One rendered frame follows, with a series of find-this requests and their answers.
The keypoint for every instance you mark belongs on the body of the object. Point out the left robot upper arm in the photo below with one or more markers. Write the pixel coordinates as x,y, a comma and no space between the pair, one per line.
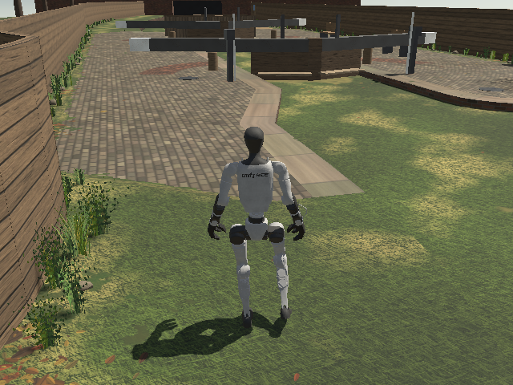
226,182

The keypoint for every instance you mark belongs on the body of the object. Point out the robot right forearm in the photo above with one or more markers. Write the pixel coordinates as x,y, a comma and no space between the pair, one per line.
295,212

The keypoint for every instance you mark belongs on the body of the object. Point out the right robot upper arm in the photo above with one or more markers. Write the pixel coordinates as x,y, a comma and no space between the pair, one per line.
284,182

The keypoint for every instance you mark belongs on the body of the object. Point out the right robot hand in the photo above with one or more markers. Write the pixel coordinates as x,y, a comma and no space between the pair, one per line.
300,228

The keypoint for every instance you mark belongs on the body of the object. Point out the robot right thigh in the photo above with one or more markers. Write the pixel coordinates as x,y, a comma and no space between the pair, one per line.
276,235

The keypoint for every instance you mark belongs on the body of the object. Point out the robot left thigh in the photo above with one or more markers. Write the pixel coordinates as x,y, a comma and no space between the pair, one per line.
239,246

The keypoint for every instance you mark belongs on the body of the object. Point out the robot left forearm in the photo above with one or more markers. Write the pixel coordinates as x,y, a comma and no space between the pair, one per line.
216,213

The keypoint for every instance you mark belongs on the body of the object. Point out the left robot hand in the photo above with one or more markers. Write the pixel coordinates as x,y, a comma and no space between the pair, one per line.
216,228

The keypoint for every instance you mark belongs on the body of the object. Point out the robot thigh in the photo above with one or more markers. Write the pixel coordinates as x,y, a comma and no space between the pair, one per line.
239,246
276,235

